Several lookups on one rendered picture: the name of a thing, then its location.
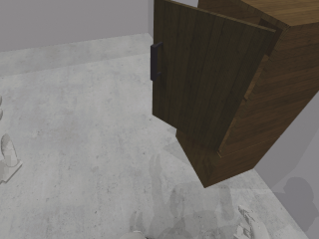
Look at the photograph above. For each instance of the cupboard door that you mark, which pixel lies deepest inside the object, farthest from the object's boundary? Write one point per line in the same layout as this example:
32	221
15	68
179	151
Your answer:
206	63

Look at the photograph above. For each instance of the robot right hand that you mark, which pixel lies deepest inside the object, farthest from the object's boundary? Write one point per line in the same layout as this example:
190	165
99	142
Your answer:
257	229

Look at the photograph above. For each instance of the handle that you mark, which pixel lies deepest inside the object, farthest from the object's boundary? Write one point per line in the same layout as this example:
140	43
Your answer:
154	61

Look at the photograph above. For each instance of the robot left hand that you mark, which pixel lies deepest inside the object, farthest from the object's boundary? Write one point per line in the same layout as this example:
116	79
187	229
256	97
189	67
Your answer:
11	164

